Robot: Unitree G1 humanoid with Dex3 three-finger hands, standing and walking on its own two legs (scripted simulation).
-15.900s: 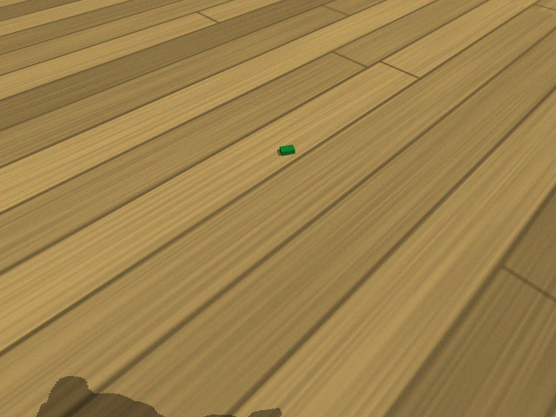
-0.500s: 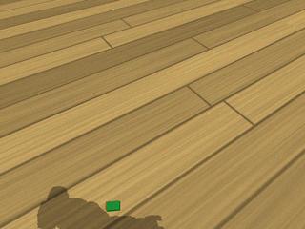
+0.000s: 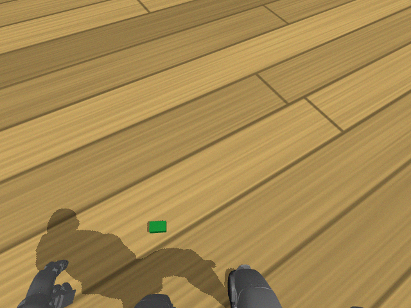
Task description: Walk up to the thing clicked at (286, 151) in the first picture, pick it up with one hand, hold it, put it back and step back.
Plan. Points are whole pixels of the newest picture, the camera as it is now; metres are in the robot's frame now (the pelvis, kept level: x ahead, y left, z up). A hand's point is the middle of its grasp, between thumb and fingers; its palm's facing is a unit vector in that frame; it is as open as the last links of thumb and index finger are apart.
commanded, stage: walk up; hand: left
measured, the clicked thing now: (158, 226) +0.45 +0.19 -0.74
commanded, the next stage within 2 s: none
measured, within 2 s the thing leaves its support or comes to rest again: neither
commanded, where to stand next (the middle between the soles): +0.04 -0.02 m, yaw -4 degrees
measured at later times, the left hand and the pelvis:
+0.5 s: hand out of the picture +0.09 +0.24 -0.12, palm faces -0.10 -0.93 -0.36, open 7.4 cm; pelvis -0.03 -0.01 +0.02, yaw -5 degrees
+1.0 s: hand out of the picture +0.09 +0.22 -0.13, palm faces -0.10 -0.94 -0.33, open 7.4 cm; pelvis -0.01 -0.02 +0.03, yaw -6 degrees
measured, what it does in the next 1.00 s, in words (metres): steps on the spot: right foot, then left foot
